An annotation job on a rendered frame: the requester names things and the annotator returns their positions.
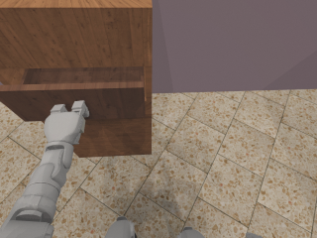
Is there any robot left shin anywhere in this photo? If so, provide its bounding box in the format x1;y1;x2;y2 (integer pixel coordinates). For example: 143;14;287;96
116;216;128;221

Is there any cabinet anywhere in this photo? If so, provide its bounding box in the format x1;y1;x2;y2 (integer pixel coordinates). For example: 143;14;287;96
0;0;153;158

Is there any robot left upper arm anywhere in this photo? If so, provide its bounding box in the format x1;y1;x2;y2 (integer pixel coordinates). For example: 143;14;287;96
0;220;54;238

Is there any handle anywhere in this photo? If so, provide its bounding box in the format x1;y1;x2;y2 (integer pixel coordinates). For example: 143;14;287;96
79;116;86;134

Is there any left robot forearm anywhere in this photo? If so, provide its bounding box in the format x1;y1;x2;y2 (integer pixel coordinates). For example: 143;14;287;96
0;141;74;235

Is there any robot left thigh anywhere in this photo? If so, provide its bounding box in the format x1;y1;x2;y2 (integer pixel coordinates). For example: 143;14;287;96
104;219;135;238

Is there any left robot hand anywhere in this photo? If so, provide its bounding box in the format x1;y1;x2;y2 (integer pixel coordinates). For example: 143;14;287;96
44;100;89;145

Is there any drawer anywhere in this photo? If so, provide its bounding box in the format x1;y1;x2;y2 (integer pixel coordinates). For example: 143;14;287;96
0;66;146;122

